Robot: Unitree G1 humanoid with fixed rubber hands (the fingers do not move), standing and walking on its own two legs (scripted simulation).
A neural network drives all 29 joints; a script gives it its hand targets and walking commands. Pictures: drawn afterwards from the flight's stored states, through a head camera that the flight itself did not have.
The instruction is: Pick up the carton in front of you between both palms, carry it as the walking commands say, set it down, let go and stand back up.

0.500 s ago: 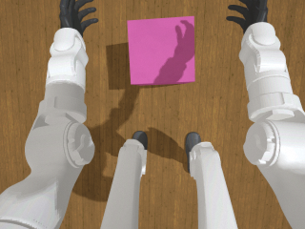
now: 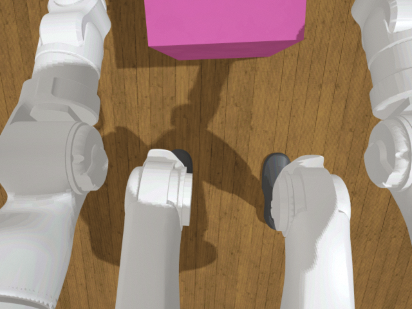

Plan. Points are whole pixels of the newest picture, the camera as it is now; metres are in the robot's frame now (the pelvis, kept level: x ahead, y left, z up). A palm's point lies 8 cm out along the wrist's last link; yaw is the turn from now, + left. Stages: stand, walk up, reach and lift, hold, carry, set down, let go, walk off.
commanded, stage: reach and lift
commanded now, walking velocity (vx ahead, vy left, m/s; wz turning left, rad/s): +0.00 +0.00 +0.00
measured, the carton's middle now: out of the picture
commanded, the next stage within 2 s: none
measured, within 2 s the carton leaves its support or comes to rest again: leaves its support in 1.06 s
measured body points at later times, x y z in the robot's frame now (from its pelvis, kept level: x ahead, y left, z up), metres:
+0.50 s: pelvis +0.01 +0.00 -0.03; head +0.39 +0.00 +0.19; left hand +0.58 +0.20 -0.21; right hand +0.60 -0.16 -0.22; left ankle +0.11 +0.13 -0.37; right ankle +0.11 -0.13 -0.37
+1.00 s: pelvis +0.01 +0.00 -0.04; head +0.39 +0.01 +0.19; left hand +0.57 +0.18 -0.22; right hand +0.59 -0.13 -0.22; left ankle +0.11 +0.13 -0.37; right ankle +0.11 -0.13 -0.37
